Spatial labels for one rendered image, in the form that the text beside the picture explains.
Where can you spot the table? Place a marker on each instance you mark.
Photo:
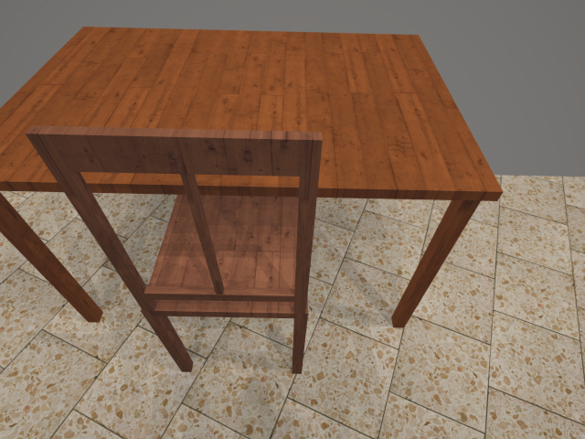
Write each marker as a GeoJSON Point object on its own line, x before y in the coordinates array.
{"type": "Point", "coordinates": [390, 126]}

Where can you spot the chair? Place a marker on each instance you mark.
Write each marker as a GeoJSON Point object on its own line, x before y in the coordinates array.
{"type": "Point", "coordinates": [221, 256]}

